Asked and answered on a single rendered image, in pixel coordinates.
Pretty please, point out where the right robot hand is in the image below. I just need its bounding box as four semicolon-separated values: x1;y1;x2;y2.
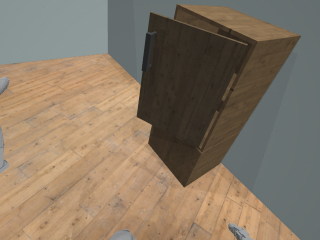
228;223;254;240

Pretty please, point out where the left robot hand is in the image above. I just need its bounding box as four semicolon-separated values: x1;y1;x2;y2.
0;76;10;173

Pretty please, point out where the handle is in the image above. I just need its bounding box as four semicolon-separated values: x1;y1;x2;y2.
141;31;157;72

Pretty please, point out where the cupboard door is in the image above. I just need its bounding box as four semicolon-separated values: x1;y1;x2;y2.
136;12;248;148

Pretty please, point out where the left robot thigh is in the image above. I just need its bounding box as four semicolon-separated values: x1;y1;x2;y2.
109;230;137;240

